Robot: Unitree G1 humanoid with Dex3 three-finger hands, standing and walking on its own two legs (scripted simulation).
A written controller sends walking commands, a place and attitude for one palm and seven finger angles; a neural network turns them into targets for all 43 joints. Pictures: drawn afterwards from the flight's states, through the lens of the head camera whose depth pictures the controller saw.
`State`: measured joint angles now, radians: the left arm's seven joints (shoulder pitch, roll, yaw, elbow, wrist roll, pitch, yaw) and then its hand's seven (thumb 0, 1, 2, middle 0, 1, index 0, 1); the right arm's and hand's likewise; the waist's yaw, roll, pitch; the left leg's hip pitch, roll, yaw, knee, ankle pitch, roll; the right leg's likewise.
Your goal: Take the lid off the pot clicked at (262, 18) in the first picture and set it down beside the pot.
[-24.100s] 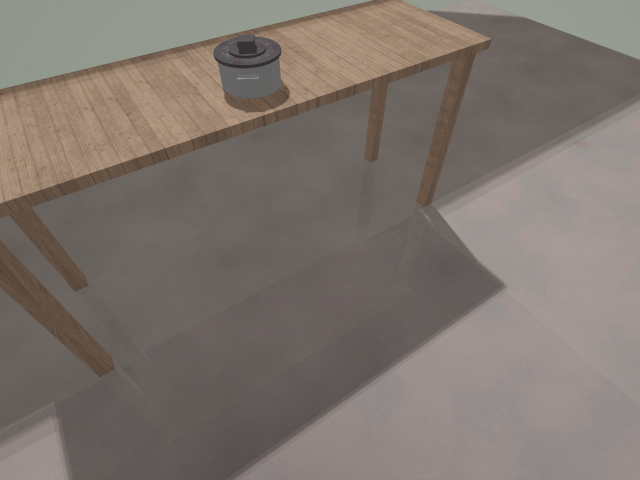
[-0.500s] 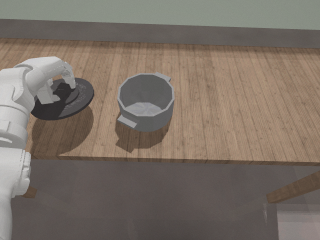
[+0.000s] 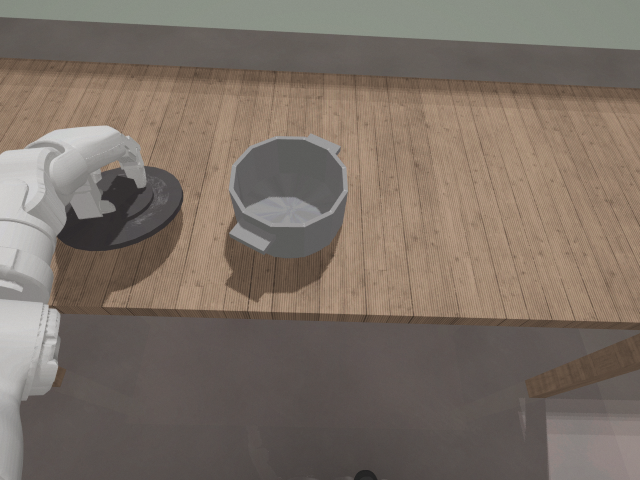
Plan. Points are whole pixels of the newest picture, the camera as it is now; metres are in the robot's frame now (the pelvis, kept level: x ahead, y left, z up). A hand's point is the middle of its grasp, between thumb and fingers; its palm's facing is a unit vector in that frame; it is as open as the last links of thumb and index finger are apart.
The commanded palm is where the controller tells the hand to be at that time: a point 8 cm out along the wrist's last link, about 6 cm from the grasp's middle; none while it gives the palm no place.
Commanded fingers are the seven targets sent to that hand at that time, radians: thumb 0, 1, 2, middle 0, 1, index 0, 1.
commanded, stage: lower the lid onto the table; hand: left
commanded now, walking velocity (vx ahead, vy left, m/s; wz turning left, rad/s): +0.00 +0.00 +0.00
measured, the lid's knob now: (112, 190) +0.48 +0.27 +0.03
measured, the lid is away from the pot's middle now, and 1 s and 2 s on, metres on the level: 0.24 0.23 0.23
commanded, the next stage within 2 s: open the fingers wide in 0.18 s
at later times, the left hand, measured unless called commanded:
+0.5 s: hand (109, 202) +0.46 +0.26 +0.04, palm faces -0.47 -0.07 -0.88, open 8.0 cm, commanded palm +0.48 +0.26 +0.11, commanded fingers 0.00 0.36 0.96 -0.64 -1.03 -0.70 -1.01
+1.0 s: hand (106, 199) +0.45 +0.26 +0.05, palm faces -0.46 -0.07 -0.89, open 9.0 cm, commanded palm +0.47 +0.26 +0.11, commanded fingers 0.00 0.05 0.64 -0.37 -0.91 -0.37 -0.90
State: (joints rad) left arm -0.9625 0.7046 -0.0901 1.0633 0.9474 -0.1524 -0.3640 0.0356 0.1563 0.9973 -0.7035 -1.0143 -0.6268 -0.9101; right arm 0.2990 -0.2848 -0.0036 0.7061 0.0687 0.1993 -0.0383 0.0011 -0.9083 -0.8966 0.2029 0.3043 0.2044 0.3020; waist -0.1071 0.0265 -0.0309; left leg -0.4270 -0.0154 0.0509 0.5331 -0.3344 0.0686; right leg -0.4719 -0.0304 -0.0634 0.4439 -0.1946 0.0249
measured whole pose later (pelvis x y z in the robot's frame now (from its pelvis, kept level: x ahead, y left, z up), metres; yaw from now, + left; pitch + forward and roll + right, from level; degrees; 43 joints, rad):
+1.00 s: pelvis -0.01 +0.00 -0.01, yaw +0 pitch +15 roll -2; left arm -0.92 0.70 -0.06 1.04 0.96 -0.19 -0.31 0.00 0.16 0.74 -0.48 -0.96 -0.49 -0.95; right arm 0.30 -0.28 0.00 0.69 0.07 0.24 -0.04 0.00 -0.91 -0.90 0.20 0.30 0.20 0.30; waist -0.10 0.04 -0.06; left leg -0.50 -0.01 0.05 0.60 -0.36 0.07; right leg -0.55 -0.02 -0.06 0.51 -0.22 0.02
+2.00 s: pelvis +0.00 +0.00 +0.00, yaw +0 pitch +12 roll -2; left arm -0.97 0.70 -0.07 0.99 0.93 -0.15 -0.35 0.00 0.01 0.62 -0.36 -0.88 -0.35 -0.88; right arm 0.30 -0.28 0.00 0.68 0.07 0.24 -0.03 0.00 -0.91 -0.90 0.20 0.30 0.20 0.30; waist -0.10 0.04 -0.05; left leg -0.41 -0.02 0.05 0.53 -0.34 0.08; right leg -0.46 -0.03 -0.06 0.44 -0.20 0.03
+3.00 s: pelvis +0.00 +0.00 +0.01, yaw +1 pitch +9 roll -2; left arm -1.07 0.76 -0.09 0.91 0.91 -0.04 -0.48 0.00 0.00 0.62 -0.36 -0.88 -0.35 -0.88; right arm 0.28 -0.30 0.00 0.66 0.08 0.22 -0.01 0.00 -0.91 -0.90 0.20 0.30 0.20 0.30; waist -0.10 0.04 -0.03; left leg -0.32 -0.03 0.04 0.45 -0.30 0.07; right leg -0.36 -0.03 -0.07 0.37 -0.17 0.03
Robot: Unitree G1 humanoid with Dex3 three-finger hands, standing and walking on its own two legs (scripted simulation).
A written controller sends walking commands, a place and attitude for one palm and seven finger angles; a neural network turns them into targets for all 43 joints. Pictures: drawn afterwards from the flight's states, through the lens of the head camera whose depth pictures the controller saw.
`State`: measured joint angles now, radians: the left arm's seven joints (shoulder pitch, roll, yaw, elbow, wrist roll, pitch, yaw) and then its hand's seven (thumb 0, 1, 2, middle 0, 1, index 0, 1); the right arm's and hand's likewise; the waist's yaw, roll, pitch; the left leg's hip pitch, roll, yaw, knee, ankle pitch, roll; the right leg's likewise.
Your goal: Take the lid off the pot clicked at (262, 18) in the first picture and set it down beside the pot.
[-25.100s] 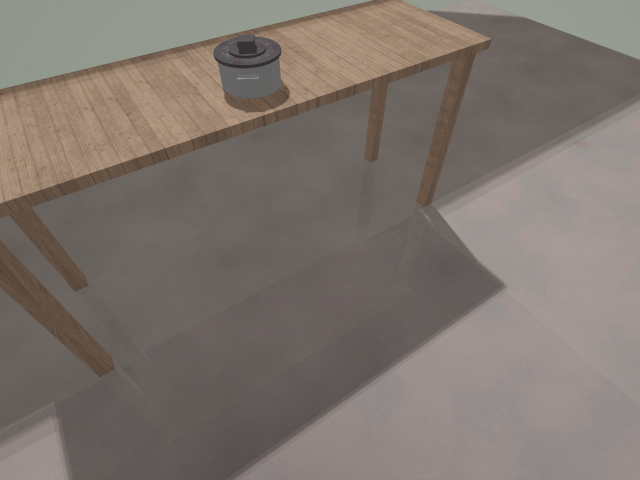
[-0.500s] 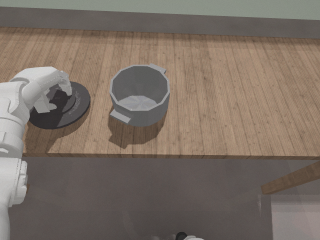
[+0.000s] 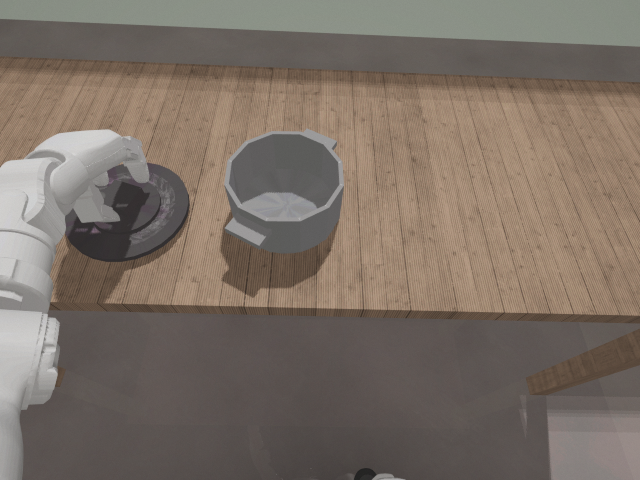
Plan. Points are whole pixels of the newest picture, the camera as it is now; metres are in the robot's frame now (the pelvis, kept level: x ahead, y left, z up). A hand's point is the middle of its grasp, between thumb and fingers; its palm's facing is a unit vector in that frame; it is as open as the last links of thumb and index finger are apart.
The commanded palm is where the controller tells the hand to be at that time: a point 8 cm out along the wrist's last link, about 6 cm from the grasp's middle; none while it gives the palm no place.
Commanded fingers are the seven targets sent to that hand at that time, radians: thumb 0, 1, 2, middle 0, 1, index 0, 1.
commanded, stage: open the fingers wide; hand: left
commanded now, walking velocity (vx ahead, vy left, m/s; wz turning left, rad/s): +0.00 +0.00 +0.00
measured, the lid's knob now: (121, 198) +0.49 +0.26 +0.02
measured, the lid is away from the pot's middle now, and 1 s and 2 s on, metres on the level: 0.23 0.23 0.23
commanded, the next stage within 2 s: raise the empty hand in 0.38 s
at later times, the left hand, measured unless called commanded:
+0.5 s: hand (96, 195) +0.46 +0.27 +0.06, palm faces -0.46 -0.07 -0.88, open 11.0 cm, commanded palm +0.48 +0.27 +0.12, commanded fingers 0.00 -0.00 0.62 -0.34 -0.88 -0.34 -0.88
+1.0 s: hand (81, 159) +0.47 +0.27 +0.11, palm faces -0.39 -0.07 -0.92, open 11.0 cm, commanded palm +0.48 +0.27 +0.17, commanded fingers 0.00 -0.00 0.62 -0.34 -0.88 -0.34 -0.88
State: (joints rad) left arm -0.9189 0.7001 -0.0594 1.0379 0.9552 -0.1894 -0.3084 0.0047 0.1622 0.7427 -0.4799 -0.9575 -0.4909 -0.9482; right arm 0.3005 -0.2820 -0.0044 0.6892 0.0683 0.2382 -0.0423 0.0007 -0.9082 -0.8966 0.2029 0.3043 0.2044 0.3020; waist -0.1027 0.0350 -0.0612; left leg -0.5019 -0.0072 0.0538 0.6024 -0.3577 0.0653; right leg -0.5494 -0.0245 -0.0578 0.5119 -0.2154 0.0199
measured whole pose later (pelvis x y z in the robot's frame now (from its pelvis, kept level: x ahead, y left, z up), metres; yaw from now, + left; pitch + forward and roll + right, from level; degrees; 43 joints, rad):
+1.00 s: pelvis +0.01 +0.01 +0.01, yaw +0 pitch +12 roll -2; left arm -0.97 0.70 -0.07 0.99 0.93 -0.15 -0.35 0.00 0.01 0.62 -0.36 -0.88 -0.35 -0.88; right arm 0.30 -0.28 0.00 0.68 0.07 0.24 -0.03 0.00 -0.91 -0.90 0.20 0.30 0.20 0.30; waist -0.10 0.04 -0.05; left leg -0.41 -0.02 0.05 0.53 -0.34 0.08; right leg -0.46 -0.03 -0.06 0.44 -0.20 0.03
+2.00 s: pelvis +0.01 +0.00 +0.01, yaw +1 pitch +9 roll -2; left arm -1.07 0.76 -0.09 0.91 0.91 -0.04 -0.48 0.00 0.00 0.62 -0.36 -0.88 -0.35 -0.88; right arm 0.28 -0.30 0.00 0.66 0.08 0.22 -0.01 0.00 -0.91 -0.90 0.20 0.30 0.20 0.30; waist -0.10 0.04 -0.03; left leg -0.32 -0.03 0.04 0.45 -0.30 0.07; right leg -0.36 -0.03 -0.07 0.37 -0.17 0.03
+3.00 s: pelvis +0.02 -0.03 +0.01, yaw +1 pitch +0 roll -1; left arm -0.17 0.40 0.31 0.00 -0.08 -0.03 0.10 0.01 0.38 0.74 -0.29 -0.62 -0.28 -0.63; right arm 0.19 -0.27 0.01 0.68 0.04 0.00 -0.05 0.01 -0.91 -0.90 0.20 0.30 0.20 0.30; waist 0.01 0.06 0.03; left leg -0.09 0.02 0.03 0.42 -0.33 0.01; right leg -0.16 0.01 -0.08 0.39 -0.23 -0.01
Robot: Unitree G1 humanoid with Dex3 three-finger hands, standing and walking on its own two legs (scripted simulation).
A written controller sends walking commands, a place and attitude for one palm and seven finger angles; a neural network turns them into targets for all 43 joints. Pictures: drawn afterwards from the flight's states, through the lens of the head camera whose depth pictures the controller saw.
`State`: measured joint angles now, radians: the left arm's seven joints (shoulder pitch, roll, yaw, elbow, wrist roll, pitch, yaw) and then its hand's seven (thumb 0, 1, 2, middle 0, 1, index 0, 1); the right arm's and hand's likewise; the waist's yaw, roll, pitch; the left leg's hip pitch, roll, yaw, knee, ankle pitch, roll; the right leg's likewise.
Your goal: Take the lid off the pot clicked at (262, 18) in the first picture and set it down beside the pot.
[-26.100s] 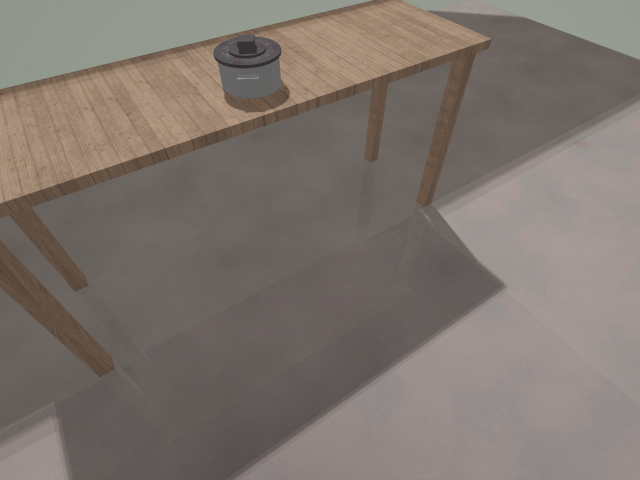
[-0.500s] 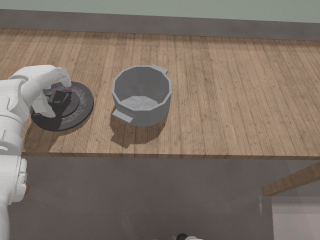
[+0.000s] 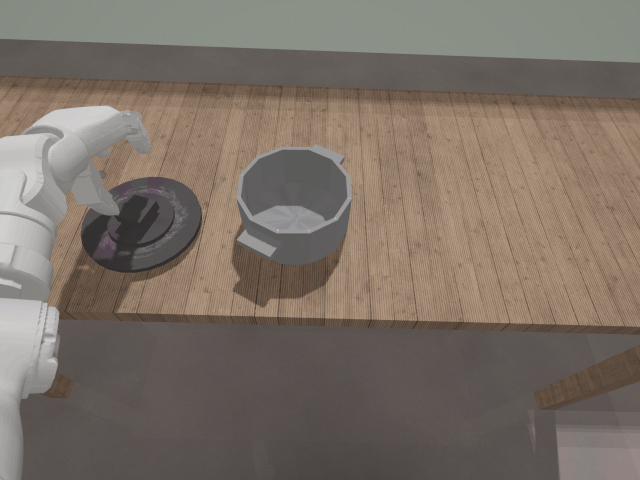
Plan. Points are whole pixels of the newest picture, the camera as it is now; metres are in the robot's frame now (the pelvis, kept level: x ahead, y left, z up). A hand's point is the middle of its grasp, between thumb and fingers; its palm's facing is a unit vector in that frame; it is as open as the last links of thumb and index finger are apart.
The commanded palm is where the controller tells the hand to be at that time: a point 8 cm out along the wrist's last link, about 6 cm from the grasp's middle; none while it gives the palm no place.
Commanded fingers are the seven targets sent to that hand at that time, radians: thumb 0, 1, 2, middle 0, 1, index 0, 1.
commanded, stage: raise the empty hand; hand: left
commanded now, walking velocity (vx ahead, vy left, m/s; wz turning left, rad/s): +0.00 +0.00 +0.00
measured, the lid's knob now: (137, 211) +0.48 +0.25 +0.01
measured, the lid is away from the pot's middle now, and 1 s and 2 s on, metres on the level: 0.23 0.23 0.23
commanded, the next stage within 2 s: draw the hand back to the body in 0.78 s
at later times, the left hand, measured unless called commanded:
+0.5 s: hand (90, 136) +0.47 +0.25 +0.16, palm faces -0.34 -0.06 -0.94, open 11.0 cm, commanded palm +0.47 +0.25 +0.22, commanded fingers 0.00 -0.00 0.62 -0.34 -0.88 -0.34 -0.88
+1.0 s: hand (68, 123) +0.47 +0.26 +0.18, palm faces -0.32 -0.07 -0.94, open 11.0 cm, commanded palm +0.45 +0.26 +0.23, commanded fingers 0.00 -0.00 0.62 -0.34 -0.88 -0.34 -0.88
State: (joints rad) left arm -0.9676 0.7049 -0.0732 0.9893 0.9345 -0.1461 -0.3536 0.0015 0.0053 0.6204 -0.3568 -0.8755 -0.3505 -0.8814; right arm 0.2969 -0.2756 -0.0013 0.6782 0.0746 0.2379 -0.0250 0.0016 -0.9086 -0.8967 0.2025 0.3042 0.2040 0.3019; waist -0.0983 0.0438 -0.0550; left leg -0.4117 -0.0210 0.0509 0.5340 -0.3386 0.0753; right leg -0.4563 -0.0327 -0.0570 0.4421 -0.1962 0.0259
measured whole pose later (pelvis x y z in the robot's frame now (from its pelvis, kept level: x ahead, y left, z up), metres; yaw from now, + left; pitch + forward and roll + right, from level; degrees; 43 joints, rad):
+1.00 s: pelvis +0.00 -0.01 +0.01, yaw +1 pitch +9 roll -2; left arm -1.07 0.76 -0.09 0.91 0.91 -0.04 -0.48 0.00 0.00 0.62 -0.36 -0.88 -0.35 -0.88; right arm 0.28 -0.30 0.00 0.66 0.08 0.22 -0.01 0.00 -0.91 -0.90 0.20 0.30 0.20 0.30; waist -0.10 0.04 -0.03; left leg -0.32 -0.03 0.04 0.45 -0.30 0.07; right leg -0.36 -0.03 -0.07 0.37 -0.17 0.03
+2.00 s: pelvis +0.01 -0.04 +0.01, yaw +1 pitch +0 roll -1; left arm -0.17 0.40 0.31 0.00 -0.08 -0.03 0.10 0.01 0.38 0.74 -0.29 -0.62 -0.28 -0.63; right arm 0.19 -0.27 0.01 0.68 0.04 0.00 -0.05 0.01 -0.91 -0.90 0.20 0.30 0.20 0.30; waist 0.01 0.06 0.03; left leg -0.09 0.02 0.03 0.42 -0.33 0.01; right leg -0.16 0.01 -0.08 0.39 -0.23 -0.01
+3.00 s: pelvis -0.02 -0.04 +0.01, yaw +1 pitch -4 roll -1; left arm 0.50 0.35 0.30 -0.51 -0.09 -0.08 0.11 0.02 0.89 0.90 -0.21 -0.30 -0.21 -0.31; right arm 0.16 -0.23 0.02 0.63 0.02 -0.09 -0.05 0.01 -0.91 -0.90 0.20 0.30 0.20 0.30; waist 0.05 0.06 0.03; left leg -0.07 0.01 0.03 0.45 -0.31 0.02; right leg -0.13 0.00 -0.08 0.39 -0.19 -0.01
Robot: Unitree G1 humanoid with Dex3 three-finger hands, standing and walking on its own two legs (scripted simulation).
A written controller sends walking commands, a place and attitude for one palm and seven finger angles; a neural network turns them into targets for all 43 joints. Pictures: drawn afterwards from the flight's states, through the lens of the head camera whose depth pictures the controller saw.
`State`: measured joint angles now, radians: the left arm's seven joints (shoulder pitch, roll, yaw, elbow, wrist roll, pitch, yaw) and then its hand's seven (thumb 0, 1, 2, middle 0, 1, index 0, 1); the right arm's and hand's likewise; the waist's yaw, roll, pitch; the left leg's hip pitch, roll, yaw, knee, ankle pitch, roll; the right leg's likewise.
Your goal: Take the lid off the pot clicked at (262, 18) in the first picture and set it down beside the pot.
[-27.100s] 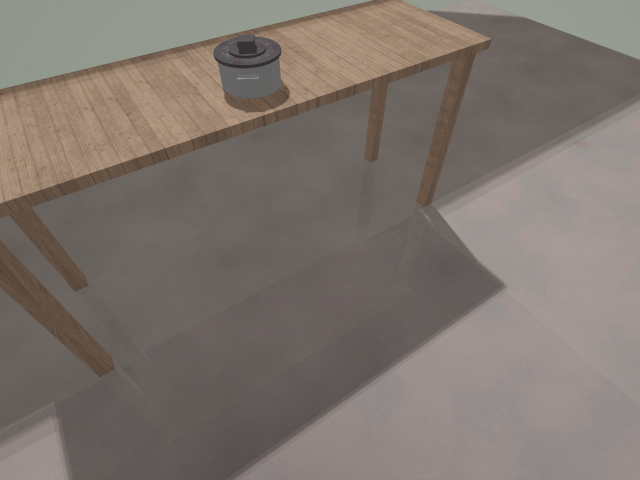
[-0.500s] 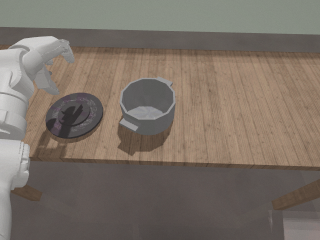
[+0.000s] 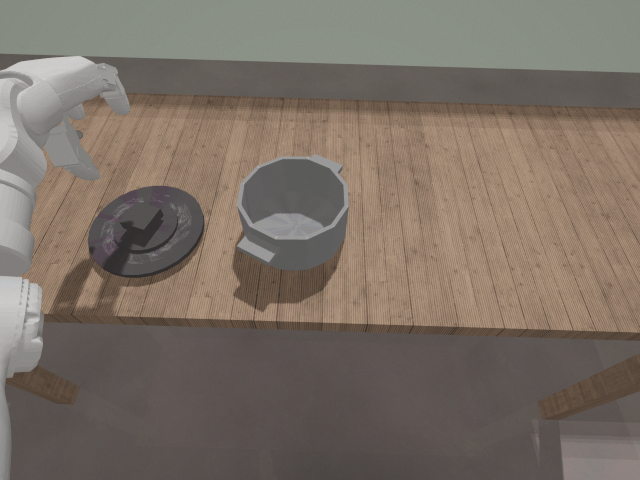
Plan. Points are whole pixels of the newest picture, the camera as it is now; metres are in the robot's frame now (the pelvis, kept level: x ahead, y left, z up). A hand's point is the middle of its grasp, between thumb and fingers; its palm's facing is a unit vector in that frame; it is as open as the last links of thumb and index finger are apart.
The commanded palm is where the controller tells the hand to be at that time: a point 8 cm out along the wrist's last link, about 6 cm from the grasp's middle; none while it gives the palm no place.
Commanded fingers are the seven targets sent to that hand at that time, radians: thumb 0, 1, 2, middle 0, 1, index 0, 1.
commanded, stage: draw the hand back to the body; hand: left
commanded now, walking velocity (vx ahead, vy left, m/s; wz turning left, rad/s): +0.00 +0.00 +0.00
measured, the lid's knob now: (142, 218) +0.48 +0.25 +0.00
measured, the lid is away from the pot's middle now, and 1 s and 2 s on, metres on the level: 0.23 0.23 0.23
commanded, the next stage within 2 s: none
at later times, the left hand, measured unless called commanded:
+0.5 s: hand (93, 165) +0.41 +0.22 +0.18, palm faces +0.08 -0.79 -0.61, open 11.0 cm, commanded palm +0.37 +0.27 +0.22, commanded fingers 0.00 0.04 0.64 -0.33 -0.85 -0.33 -0.85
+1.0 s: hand (69, 207) +0.34 +0.22 +0.20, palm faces +0.40 -0.88 -0.26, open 9.4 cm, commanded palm +0.29 +0.26 +0.21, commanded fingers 0.00 0.61 0.81 -0.25 -0.49 -0.25 -0.49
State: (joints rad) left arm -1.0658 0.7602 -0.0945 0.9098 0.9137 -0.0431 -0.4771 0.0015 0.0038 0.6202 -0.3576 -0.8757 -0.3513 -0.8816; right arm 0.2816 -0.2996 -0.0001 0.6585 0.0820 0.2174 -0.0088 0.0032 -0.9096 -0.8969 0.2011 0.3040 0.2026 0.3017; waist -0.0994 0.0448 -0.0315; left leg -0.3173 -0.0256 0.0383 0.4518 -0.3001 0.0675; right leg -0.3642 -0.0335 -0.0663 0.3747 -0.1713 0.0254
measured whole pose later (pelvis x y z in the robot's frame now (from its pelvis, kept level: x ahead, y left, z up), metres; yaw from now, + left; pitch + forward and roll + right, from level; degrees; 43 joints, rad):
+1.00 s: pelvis +0.01 -0.03 +0.00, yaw +0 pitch +0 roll -1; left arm -0.17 0.40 0.31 0.00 -0.08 -0.03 0.10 0.01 0.38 0.74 -0.29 -0.62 -0.28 -0.63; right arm 0.19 -0.27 0.01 0.68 0.04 0.00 -0.05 0.01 -0.91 -0.90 0.20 0.30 0.20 0.30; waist 0.01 0.06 0.03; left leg -0.09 0.02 0.03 0.42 -0.33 0.01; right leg -0.16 0.01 -0.08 0.39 -0.23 -0.01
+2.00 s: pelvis -0.02 -0.03 +0.00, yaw +0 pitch -4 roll -1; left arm 0.50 0.35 0.30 -0.51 -0.09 -0.08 0.11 0.02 0.89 0.90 -0.21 -0.30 -0.21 -0.31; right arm 0.16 -0.23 0.02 0.63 0.02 -0.09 -0.05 0.01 -0.91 -0.90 0.20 0.30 0.20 0.30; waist 0.05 0.06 0.03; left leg -0.07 0.01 0.03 0.45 -0.31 0.02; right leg -0.13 0.00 -0.08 0.39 -0.19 -0.01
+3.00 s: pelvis -0.08 +0.00 -0.02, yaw +1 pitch +0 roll -2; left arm 0.62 0.42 0.41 -0.69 -0.04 -0.20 0.14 0.01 0.88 0.90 -0.22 -0.30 -0.21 -0.31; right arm 0.20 -0.20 0.00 0.53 0.03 -0.04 -0.06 0.01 -0.91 -0.90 0.20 0.30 0.21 0.30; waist -0.02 -0.04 0.05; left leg -0.37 -0.02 0.04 0.69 -0.33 0.07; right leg -0.40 -0.04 -0.07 0.59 -0.19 0.02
